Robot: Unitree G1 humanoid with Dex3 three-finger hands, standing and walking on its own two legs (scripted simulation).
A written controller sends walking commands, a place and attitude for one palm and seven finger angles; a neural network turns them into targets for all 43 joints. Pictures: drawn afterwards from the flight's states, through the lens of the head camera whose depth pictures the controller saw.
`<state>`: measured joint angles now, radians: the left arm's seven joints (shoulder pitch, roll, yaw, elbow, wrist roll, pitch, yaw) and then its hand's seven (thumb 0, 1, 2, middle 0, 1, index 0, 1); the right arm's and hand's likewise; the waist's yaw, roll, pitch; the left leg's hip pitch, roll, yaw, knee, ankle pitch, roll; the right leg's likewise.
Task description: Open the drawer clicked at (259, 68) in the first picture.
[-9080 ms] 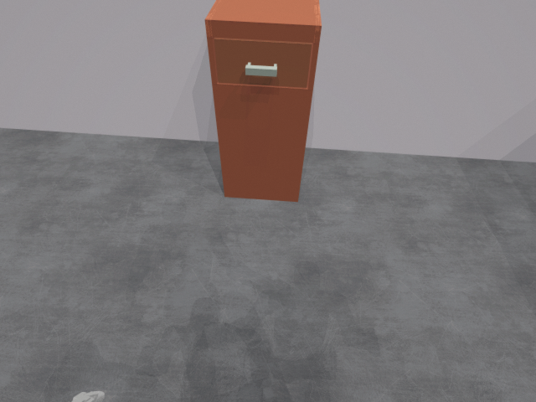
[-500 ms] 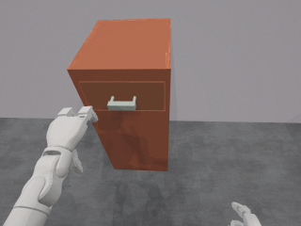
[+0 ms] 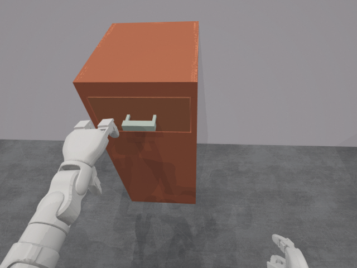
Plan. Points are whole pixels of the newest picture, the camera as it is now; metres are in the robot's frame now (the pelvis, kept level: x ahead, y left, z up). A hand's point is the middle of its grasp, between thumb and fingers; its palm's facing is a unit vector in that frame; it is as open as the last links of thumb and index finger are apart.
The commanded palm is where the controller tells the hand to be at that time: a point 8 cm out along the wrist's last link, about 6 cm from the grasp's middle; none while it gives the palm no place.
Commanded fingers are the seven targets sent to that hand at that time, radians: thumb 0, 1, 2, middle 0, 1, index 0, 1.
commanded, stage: move the hooked fingers above the handle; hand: left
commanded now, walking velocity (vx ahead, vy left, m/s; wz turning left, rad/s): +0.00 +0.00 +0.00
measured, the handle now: (140, 121) +0.56 +0.20 -0.04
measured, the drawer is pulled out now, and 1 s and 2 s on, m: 0.00 0.00 0.00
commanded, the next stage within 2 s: lower the fingers behind the handle in 1.86 s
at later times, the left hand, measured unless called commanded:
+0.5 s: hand (117, 138) +0.41 +0.21 +0.05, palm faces +0.00 -0.05 -1.00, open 13.8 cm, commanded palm +0.40 +0.22 +0.10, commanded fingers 0.00 -0.50 0.30 -0.30 -1.20 -0.30 -1.20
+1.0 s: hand (131, 125) +0.48 +0.19 +0.03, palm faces -0.04 -0.04 -1.00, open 13.8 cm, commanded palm +0.47 +0.21 +0.08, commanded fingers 0.00 -0.50 0.30 -0.30 -1.20 -0.30 -1.20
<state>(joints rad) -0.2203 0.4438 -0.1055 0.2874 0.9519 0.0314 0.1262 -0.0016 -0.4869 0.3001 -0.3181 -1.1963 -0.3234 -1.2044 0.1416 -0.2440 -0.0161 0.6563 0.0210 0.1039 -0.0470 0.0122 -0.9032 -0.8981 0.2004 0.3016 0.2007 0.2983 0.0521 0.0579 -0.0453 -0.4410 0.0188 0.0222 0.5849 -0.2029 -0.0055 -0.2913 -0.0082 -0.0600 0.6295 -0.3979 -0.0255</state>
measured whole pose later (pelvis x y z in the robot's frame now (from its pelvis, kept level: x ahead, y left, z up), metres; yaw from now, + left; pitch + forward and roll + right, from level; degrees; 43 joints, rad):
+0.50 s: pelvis +0.01 +0.01 -0.01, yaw -1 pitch +9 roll +0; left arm -0.46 0.41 -0.12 0.59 1.00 0.04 0.20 0.00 -0.49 0.30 -0.32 -1.20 -0.32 -1.20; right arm 0.25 -0.25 -0.06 0.69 0.02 0.14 -0.04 0.01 -0.90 -0.90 0.20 0.30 0.20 0.30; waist -0.01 0.05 -0.09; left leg -0.57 0.03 0.04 0.67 -0.25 0.00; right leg -0.42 -0.01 -0.04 0.70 -0.43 -0.02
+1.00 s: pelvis +0.01 +0.01 -0.02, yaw -2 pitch +14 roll +0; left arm -0.73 0.42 -0.06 0.95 1.05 0.03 0.27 0.00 -0.48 0.30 -0.32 -1.20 -0.32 -1.20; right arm 0.34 -0.25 -0.07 0.71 0.02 0.14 -0.02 0.01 -0.90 -0.90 0.20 0.30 0.20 0.30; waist -0.10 0.05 -0.13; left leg -0.71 0.05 0.04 0.74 -0.28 0.00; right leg -0.56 0.01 -0.03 0.76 -0.45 -0.02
